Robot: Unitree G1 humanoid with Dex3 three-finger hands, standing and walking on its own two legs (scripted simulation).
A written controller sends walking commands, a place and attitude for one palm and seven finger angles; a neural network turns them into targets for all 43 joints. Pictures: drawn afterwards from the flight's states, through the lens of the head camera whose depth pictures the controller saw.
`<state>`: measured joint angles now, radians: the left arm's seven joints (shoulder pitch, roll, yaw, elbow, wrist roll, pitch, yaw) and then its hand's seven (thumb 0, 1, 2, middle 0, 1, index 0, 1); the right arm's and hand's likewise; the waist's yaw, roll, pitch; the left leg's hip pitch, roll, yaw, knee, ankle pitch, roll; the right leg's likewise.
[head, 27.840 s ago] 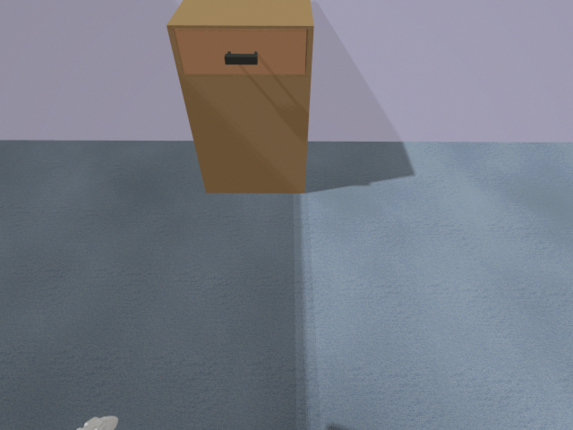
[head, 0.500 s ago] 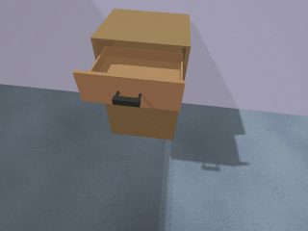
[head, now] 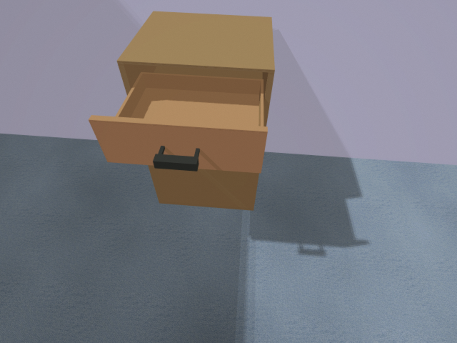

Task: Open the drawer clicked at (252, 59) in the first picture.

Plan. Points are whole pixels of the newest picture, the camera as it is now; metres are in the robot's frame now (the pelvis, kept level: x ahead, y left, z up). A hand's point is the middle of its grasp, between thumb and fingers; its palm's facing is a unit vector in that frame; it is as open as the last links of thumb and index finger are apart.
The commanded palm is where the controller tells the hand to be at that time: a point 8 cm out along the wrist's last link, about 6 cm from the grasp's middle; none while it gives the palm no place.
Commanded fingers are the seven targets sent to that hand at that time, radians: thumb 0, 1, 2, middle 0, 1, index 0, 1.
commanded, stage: come to a stop and stand still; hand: left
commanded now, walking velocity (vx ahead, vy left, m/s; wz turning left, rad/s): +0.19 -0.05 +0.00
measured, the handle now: (178, 156) +0.57 +0.18 -0.06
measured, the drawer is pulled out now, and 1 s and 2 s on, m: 0.29 0.29 0.29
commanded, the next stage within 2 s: look again from close up in 1.00 s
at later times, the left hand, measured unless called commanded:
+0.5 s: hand (135, 337) +0.16 +0.21 -0.16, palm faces +0.00 -0.95 -0.31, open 7.3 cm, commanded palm none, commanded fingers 0.00 0.90 0.90 -0.20 -0.30 -0.20 -0.30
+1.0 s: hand out of the picture +0.04 +0.21 -0.17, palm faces +0.03 -0.98 -0.20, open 7.3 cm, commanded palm none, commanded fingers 0.00 0.90 0.90 -0.20 -0.30 -0.20 -0.30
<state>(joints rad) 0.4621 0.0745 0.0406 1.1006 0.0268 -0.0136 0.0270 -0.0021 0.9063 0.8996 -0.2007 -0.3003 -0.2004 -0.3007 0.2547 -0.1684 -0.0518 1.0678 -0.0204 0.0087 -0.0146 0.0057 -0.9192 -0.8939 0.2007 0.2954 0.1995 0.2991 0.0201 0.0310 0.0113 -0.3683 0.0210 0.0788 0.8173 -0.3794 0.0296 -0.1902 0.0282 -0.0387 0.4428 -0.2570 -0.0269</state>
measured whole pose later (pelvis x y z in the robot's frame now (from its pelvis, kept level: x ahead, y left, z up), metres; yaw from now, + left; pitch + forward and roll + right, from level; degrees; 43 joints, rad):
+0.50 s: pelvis +0.06 -0.01 -0.01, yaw +0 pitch +0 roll -1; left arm 0.14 0.22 0.06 0.94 0.02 0.01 0.04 0.00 0.92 0.90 -0.20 -0.30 -0.20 -0.30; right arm 0.25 -0.16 -0.06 1.07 -0.02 0.04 -0.05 0.00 -0.91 -0.89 0.21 0.30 0.20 0.30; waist -0.04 0.05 0.12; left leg -0.27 0.03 0.06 0.73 -0.48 -0.01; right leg -0.27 -0.02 -0.07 0.58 -0.29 -0.01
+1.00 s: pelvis +0.05 +0.02 +0.00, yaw -1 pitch -1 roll +0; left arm 0.29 0.18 0.01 1.09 0.02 0.02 0.03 0.00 0.91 0.90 -0.20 -0.30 -0.20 -0.30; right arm 0.16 -0.16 -0.02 1.07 -0.01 0.01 -0.02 0.00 -0.93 -0.89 0.20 0.30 0.20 0.30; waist 0.03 -0.02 0.04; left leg -0.17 -0.01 0.09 0.42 -0.25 0.04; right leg -0.20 -0.06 -0.04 0.41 -0.20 0.05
